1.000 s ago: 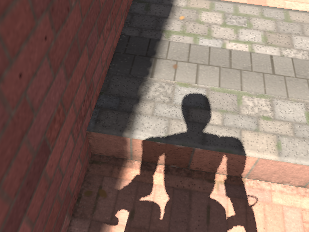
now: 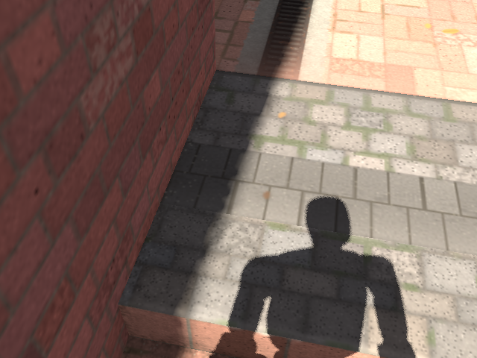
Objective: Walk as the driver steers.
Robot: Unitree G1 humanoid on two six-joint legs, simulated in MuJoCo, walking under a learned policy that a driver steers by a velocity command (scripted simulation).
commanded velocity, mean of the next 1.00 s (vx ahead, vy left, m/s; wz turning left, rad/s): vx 0.46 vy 0.00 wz -0.42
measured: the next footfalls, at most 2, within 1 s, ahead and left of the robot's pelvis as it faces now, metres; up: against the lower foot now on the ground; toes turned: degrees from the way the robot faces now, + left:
left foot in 0.26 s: +0.29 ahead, +0.25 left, +0.16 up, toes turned +4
right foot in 0.92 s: +0.59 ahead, -0.35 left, +0.33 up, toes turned -20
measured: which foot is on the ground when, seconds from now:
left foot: up 0.00-0.24, down 0.26-0.94, up 0.96-1.00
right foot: down 0.00-0.26, up 0.28-0.90, down 0.92-1.00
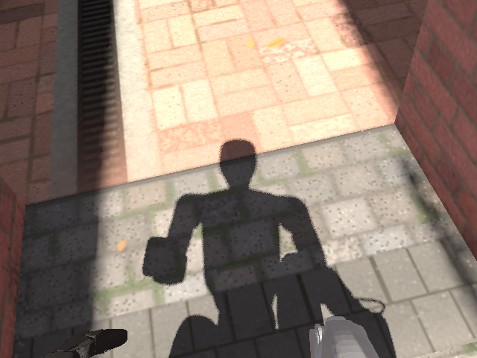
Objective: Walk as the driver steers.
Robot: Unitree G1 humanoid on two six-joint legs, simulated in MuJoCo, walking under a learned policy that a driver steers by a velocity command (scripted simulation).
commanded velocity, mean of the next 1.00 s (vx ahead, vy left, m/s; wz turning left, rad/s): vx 0.50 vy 0.00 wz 0.25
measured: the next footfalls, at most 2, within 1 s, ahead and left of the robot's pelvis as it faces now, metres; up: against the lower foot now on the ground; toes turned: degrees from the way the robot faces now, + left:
left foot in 0.56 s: +0.53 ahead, -0.10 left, +0.00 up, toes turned -2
right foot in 0.84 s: +0.67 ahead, -0.35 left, +0.00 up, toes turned +11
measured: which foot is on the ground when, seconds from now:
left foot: up 0.00-0.54, down 0.56-0.82, up 0.84-1.00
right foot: down 0.00-0.52, up 0.54-0.82, down 0.84-1.00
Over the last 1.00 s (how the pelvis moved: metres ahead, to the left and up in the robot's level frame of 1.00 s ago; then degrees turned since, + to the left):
0.45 -0.19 0.12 -23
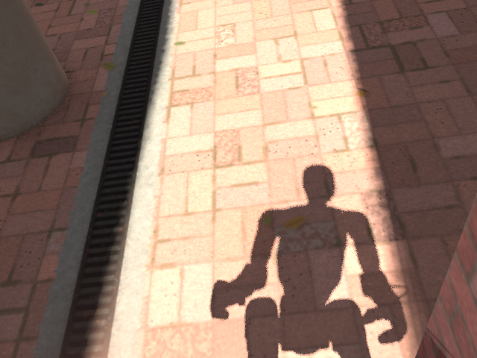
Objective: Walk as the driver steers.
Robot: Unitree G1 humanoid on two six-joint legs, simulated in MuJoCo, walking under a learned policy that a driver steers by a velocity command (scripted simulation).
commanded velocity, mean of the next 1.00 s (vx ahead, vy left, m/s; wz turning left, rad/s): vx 0.50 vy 0.00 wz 0.36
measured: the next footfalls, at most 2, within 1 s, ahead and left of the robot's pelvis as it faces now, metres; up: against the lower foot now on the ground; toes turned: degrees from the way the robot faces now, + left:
left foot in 0.30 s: +0.23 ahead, +0.23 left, +0.00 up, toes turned +12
right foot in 0.78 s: +0.57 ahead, +0.21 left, +0.00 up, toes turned +20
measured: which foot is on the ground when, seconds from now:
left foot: up 0.00-0.28, down 0.30-0.80, up 0.82-1.00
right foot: down 0.00-0.28, up 0.30-0.76, down 0.78-1.00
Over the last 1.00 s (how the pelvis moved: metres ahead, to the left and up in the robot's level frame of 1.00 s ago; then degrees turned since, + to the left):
0.57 -0.18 0.20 16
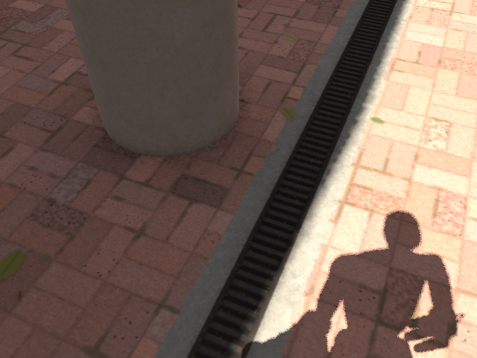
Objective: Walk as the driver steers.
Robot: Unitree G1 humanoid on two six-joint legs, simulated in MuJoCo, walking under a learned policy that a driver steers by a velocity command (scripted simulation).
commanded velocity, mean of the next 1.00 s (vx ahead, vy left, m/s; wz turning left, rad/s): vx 0.45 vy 0.00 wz -0.34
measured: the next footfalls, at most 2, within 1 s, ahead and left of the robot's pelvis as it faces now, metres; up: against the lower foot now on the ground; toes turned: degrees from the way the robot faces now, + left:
left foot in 0.22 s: +0.29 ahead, +0.15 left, +0.00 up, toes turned +0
right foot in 0.76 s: +0.54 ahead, -0.04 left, +0.00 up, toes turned -25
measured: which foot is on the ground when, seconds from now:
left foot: up 0.00-0.20, down 0.22-0.78, up 0.80-1.00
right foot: down 0.00-0.22, up 0.24-0.74, down 0.76-1.00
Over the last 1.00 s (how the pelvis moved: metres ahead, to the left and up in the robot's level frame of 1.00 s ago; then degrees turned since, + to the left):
0.50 0.28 0.01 21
